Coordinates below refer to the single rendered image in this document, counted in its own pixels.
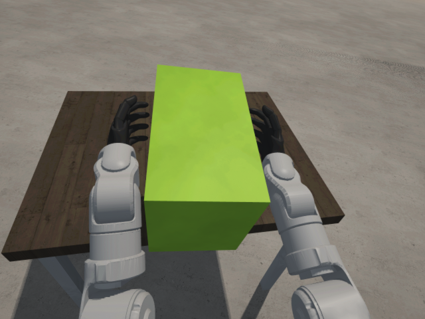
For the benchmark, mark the left robot hand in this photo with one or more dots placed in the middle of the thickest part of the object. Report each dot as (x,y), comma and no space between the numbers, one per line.
(121,129)

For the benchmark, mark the right robot upper arm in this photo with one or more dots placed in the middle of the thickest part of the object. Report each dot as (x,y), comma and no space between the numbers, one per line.
(330,299)

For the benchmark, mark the carton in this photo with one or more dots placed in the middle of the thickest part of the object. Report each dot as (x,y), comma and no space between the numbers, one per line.
(205,186)

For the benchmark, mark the right robot forearm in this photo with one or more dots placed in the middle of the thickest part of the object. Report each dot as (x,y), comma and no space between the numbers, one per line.
(308,250)

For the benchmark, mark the left robot forearm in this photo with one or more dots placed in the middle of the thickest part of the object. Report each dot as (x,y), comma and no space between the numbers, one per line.
(116,256)

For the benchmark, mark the table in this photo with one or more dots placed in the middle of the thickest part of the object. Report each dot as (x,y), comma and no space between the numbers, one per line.
(53,219)

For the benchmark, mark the left robot upper arm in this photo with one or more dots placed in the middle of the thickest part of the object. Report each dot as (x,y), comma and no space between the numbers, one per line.
(120,304)

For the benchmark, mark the right robot hand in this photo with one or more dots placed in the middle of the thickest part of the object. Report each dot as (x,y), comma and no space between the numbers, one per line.
(271,139)

